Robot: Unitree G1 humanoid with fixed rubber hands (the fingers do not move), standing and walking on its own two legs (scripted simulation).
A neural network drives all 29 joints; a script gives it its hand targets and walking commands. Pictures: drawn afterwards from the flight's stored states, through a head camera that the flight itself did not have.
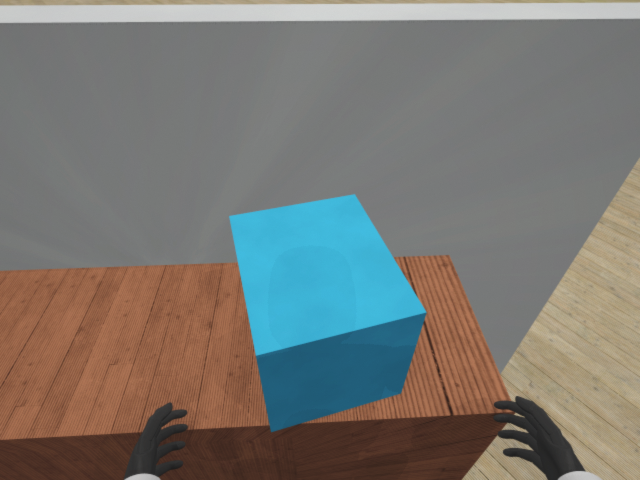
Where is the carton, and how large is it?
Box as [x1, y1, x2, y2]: [229, 194, 426, 431]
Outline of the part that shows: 354,194 229,216 271,431 397,394 401,391 426,312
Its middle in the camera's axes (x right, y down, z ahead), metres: -0.01 +0.11 +0.62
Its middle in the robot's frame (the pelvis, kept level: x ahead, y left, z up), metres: +0.39 +0.02 -0.02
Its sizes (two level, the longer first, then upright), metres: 0.257 0.213 0.216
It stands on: a pedestal, 0.65 m high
